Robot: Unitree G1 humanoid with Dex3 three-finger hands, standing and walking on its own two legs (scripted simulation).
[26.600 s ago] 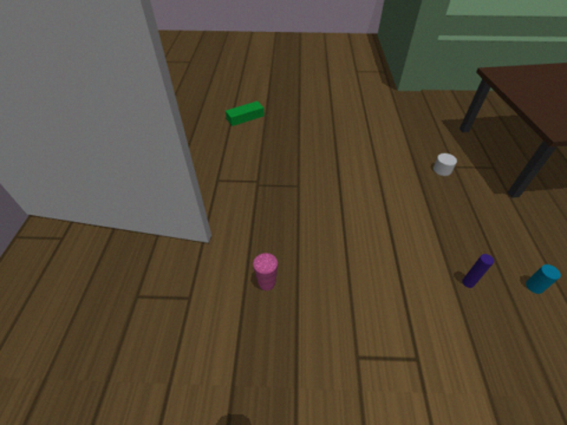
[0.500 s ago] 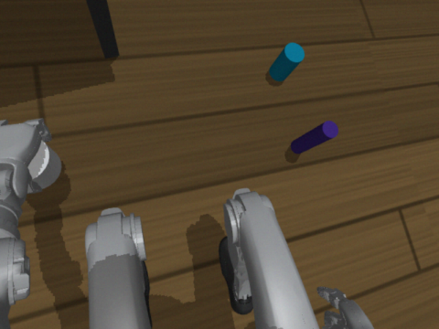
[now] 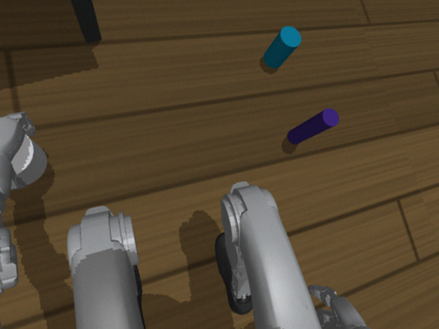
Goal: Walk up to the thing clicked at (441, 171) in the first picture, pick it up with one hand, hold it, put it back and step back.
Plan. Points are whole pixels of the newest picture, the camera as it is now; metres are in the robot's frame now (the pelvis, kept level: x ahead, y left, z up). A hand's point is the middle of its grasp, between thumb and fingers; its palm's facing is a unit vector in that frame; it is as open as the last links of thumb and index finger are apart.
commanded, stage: lower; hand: left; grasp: from above
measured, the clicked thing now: (11, 158) +0.44 +0.32 -0.22
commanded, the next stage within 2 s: rest in 0.22 s
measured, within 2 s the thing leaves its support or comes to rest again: neither
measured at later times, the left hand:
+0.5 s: hand (27, 162) +0.44 +0.30 -0.25, palm faces -0.48 -0.10 -0.87, open 11.4 cm
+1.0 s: hand (34, 162) +0.44 +0.30 -0.27, palm faces -0.47 -0.12 -0.87, open 11.5 cm
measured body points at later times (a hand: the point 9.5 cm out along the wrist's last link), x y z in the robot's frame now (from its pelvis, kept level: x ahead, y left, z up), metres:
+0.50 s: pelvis +0.00 +0.00 -0.04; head +0.27 +0.08 +0.32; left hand +0.46 +0.31 -0.20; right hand +0.06 -0.28 -0.14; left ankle +0.08 +0.13 -0.31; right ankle +0.10 -0.13 -0.31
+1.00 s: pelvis +0.01 +0.00 -0.05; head +0.27 +0.09 +0.30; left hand +0.46 +0.30 -0.22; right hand +0.06 -0.27 -0.13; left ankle +0.08 +0.13 -0.31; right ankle +0.10 -0.13 -0.31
